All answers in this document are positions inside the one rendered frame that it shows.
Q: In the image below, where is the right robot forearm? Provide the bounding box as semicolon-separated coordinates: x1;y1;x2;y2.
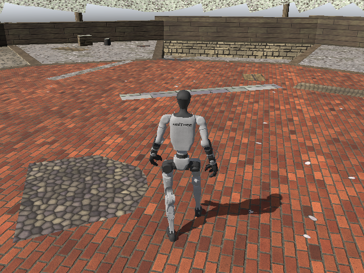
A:
204;139;216;165

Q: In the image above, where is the left robot hand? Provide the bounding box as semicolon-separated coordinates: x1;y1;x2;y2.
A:
149;155;162;166

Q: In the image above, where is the left robot thigh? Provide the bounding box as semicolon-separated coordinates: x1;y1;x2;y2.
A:
162;159;175;205

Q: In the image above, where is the right robot hand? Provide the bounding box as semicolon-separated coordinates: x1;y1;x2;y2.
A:
205;163;218;177

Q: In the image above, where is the left robot forearm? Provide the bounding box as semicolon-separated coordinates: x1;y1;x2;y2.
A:
150;136;161;156

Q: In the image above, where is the right robot upper arm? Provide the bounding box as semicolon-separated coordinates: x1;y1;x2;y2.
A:
195;115;210;148

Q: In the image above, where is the right robot thigh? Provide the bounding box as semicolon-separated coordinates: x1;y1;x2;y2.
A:
189;158;201;186

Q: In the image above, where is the robot thigh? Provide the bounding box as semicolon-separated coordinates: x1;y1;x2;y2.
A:
162;159;175;205
189;158;201;186

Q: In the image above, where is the left robot upper arm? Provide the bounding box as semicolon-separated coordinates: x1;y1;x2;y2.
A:
155;114;171;144

